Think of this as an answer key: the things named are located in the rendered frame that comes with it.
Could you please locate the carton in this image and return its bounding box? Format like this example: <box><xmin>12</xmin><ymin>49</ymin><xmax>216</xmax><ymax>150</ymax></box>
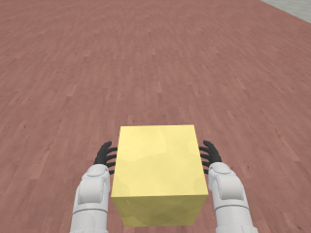
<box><xmin>111</xmin><ymin>124</ymin><xmax>209</xmax><ymax>227</ymax></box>

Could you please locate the robot left hand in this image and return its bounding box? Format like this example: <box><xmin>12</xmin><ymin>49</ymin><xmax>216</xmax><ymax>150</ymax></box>
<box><xmin>93</xmin><ymin>141</ymin><xmax>118</xmax><ymax>175</ymax></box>

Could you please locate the right robot forearm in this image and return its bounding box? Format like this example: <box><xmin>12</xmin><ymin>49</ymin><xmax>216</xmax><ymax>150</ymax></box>
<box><xmin>208</xmin><ymin>162</ymin><xmax>259</xmax><ymax>233</ymax></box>

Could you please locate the robot right hand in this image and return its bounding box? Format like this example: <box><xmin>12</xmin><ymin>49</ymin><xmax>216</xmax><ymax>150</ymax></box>
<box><xmin>198</xmin><ymin>140</ymin><xmax>223</xmax><ymax>175</ymax></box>

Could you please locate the left robot forearm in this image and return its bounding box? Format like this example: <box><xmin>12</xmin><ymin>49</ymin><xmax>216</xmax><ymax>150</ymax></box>
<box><xmin>70</xmin><ymin>164</ymin><xmax>111</xmax><ymax>233</ymax></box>

